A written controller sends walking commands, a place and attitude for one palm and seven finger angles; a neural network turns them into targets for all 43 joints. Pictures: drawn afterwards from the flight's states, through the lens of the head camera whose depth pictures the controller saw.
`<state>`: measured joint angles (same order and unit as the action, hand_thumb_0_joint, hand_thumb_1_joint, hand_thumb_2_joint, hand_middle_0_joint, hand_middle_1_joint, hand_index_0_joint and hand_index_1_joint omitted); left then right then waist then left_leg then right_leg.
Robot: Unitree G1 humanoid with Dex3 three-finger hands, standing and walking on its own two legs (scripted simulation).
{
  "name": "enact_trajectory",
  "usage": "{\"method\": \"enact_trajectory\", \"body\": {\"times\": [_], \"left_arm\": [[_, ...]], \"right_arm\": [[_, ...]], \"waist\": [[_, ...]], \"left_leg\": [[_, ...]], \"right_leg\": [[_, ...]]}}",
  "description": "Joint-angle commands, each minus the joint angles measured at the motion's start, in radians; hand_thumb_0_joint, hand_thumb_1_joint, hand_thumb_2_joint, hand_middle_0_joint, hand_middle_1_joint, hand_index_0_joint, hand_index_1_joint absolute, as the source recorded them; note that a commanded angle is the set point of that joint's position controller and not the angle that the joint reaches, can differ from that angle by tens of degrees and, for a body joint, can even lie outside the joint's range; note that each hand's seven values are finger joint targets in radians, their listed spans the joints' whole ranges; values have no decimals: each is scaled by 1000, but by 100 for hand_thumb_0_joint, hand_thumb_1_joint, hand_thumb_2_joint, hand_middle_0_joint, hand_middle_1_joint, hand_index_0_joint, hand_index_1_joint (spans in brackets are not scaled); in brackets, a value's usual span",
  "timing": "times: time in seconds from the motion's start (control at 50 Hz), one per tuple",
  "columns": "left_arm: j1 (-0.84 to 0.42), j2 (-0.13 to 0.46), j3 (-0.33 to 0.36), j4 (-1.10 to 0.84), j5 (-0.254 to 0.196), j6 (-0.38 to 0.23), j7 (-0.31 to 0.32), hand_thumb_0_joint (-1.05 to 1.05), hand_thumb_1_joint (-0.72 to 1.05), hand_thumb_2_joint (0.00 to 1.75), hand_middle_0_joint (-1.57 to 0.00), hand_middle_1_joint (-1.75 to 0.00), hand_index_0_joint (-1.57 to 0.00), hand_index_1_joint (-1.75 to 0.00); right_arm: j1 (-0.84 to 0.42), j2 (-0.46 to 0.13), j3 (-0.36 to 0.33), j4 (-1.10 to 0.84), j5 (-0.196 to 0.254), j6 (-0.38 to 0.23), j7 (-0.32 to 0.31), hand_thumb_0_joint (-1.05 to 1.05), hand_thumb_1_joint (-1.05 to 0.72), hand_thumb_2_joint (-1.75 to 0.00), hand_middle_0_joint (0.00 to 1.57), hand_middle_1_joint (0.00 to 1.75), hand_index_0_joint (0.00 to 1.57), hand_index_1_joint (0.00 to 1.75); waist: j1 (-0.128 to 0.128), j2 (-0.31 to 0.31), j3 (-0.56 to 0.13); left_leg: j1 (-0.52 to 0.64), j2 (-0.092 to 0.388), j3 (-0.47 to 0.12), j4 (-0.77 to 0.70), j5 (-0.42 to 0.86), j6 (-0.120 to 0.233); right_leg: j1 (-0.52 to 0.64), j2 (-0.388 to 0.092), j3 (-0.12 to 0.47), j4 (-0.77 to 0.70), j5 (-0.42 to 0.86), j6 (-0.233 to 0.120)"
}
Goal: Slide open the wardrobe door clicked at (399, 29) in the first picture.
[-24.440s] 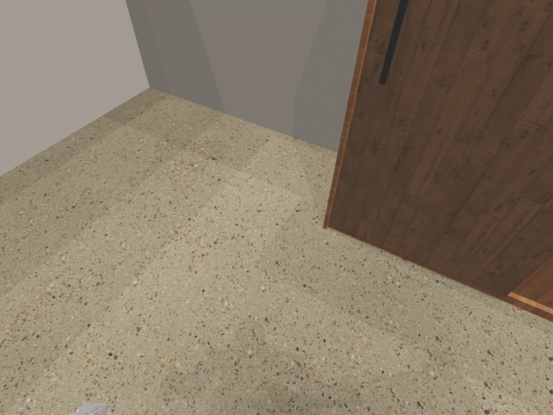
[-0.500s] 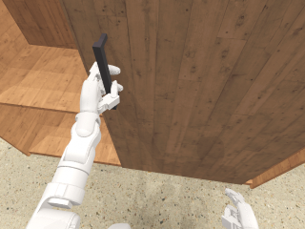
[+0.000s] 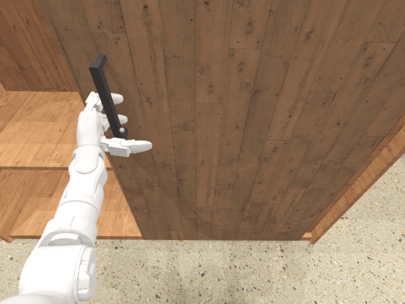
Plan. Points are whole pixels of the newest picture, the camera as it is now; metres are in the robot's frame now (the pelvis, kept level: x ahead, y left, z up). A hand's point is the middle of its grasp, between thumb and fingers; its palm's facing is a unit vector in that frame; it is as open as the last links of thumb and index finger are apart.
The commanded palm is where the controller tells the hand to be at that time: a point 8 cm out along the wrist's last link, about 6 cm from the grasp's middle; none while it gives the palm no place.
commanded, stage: loosen the grip on the handle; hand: left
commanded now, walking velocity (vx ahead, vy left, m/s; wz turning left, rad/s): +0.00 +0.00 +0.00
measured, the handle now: (113, 106) +0.49 +0.19 +0.13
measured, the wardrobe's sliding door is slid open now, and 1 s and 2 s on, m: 0.66 0.66 0.66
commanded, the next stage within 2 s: slip the hand off the handle in 0.20 s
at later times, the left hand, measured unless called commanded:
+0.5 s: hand (119, 128) +0.44 +0.17 +0.11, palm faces +0.09 -0.99 -0.10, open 14.4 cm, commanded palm +0.41 +0.23 +0.11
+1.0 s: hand (88, 131) +0.44 +0.23 +0.11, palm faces +0.13 -0.98 -0.11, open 14.6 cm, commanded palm +0.39 +0.27 +0.11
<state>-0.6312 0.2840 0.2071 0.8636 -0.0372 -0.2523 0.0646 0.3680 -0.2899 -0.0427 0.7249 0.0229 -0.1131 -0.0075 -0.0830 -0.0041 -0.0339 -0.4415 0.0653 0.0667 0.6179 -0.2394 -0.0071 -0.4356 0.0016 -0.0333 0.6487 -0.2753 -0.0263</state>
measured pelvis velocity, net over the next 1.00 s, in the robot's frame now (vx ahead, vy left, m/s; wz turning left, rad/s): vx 0.03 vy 0.03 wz -0.03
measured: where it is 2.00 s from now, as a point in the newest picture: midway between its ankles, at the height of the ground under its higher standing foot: outside the picture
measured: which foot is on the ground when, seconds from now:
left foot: down 0.00-1.00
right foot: down 0.00-1.00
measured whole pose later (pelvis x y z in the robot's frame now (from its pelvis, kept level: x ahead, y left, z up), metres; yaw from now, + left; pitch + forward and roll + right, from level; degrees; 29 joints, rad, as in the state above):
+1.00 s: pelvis +0.03 +0.03 -0.01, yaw -2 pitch +7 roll -1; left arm -0.51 0.35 0.25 0.72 -0.10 -0.25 -0.08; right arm 0.35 -0.26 0.01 0.67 0.02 -0.08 -0.04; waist -0.03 0.01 -0.08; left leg -0.52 0.00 0.00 0.73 -0.33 0.02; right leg -0.48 0.00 0.00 0.69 -0.33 0.01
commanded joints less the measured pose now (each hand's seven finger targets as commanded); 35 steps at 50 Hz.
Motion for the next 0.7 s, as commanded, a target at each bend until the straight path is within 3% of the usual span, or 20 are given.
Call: {"method": "enact_trajectory", "body": {"times": [0.0, 0.02, 0.08, 0.12, 0.22, 0.26, 0.28, 0.32, 0.34, 0.38, 0.52, 0.54, 0.58, 0.6, 0.64, 0.68], "left_arm": [[-469, 242, 48, -204, -8, -140, -21, 0, -55, 20, -32, -123, -32, -123], [-463, 209, 15, -212, -13, -143, -27, 0, -55, 20, -30, -122, -30, -122], [-451, 157, -9, -166, -30, -141, -18, 0, -55, 20, -26, -117, -26, -117], [-463, 154, -9, -190, -27, -140, 0, 0, -55, 20, -25, -115, -25, -115], [-456, 113, -41, -227, 8, -129, 42, 0, -55, 20, -25, -115, -25, -115], [-446, 116, -33, -254, 14, -125, 51, 0, -55, 20, -25, -115, -25, -115], [-403, 195, 39, -216, 20, -118, 53, 0, -55, 20, -25, -115, -25, -115], [-393, 156, 10, -252, 15, -106, 39, 0, -55, 20, -25, -115, -25, -115], [-382, 188, 40, -229, 16, -97, 38, 0, -55, 20, -25, -115, -25, -115], [-382, 163, 29, -253, 9, -80, 30, 0, -55, 20, -25, -115, -25, -115], [-310, 203, 75, -313, -4, -45, 19, 0, -55, 20, -25, -115, -25, -115], [-316, 229, 84, -330, 3, -51, 16, 0, -55, 20, -25, -115, -25, -115], [-334, 216, 65, -358, -1, -57, -2, 0, -55, 20, -25, -115, -25, -115], [-352, 212, 49, -372, -1, -62, -15, 0, -55, 20, -25, -115, -25, -115], [-379, 182, 15, -378, -9, -68, -39, 0, -55, 20, -25, -115, -25, -115], [-419, 193, 14, -362, -27, -70, -64, 0, -55, 20, -25, -115, -25, -115]], "right_arm": [[-46, -114, -23, -136, 6, -61, -18, 0, -90, -90, 20, 30, 20, 30], [-57, -109, -17, -144, 8, -62, -20, 0, -90, -90, 20, 30, 20, 30], [-43, -113, -12, -135, 8, -68, -22, 0, -90, -90, 20, 30, 20, 30], [-43, -114, -13, -136, 4, -74, -23, 0, -90, -90, 20, 30, 20, 30], [-29, -111, -11, -137, -9, -82, -19, 0, -90, -90, 20, 30, 20, 30], [-21, -113, -12, -136, -13, -81, -18, 0, -90, -90, 20, 30, 20, 30], [-9, -121, -13, -130, -17, -72, -22, 0, -90, -90, 20, 30, 20, 30], [-20, -111, -5, -148, -14, -60, -22, 0, -90, -90, 20, 30, 20, 30], [-18, -114, -4, -147, -15, -54, -26, 0, -90, -90, 20, 30, 20, 30], [-25, -107, -2, -157, -13, -44, -26, 0, -90, -90, 20, 30, 20, 30], [-52, -98, 5, -194, -9, -14, -35, 0, -90, -90, 20, 30, 20, 30], [-51, -100, 7, -197, -9, -11, -38, 0, -90, -90, 20, 30, 20, 30], [-56, -101, 6, -199, -7, -9, -39, 0, -90, -90, 20, 30, 20, 30], [-60, -101, 7, -199, -5, -9, -41, 0, -90, -90, 20, 30, 20, 30], [-55, -104, 6, -195, -3, -13, -45, 0, -90, -90, 20, 30, 20, 30], [-51, -110, 4, -176, 1, -15, -50, 0, -90, -90, 20, 30, 20, 30]], "waist": [[47, -63, -298], [41, -25, -300], [28, -62, -231], [27, -15, -238], [18, 3, -251], [16, -7, -285], [31, -39, -283], [34, -19, -287], [33, -27, -273], [37, -12, -289], [64, -1, -312], [61, 12, -313], [51, 11, -318], [44, 46, -316], [24, 57, -306], [11, 66, -298]], "left_leg": [[57, -71, -2, -79, -161, 49], [58, -76, 1, -82, -163, 50], [46, -73, -27, -88, -201, 50], [64, -72, -37, -87, -206, 48], [101, -58, -59, -75, -139, 47], [128, -52, -69, -62, -64, 45], [104, -52, -66, -52, -37, 47], [108, -55, -62, -47, 10, 43], [105, -52, -68, -45, 26, 44], [124, -49, -73, -43, 63, 37], [122, -51, -72, -29, 106, 30], [125, -49, -77, -27, 111, 31], [138, -48, -79, -22, 110, 31], [143, -48, -81, -20, 102, 29], [171, -44, -95, -14, 101, 29], [179, -41, -107, -14, 68, 24]], "right_leg": [[83, -16, 98, -209, -209, 19], [88, -16, 101, -208, -206, 17], [37, -5, 76, -203, -223, 14], [13, 0, 64, -182, -202, 10], [-16, 13, 30, -129, -83, 6], [-7, 17, 20, -105, -9, 4], [9, 16, 23, -99, 17, 6], [22, 14, 18, -87, 69, 5], [21, 16, 15, -83, 83, 4], [19, 16, 8, -68, 118, 3], [44, 16, 7, -55, 153, 1], [44, 17, 6, -52, 148, -1], [32, 18, 8, -51, 150, 0], [20, 18, 10, -51, 139, -2], [-15, 22, 6, -53, 122, -2], [-44, 23, 4, -54, 96, -2]]}}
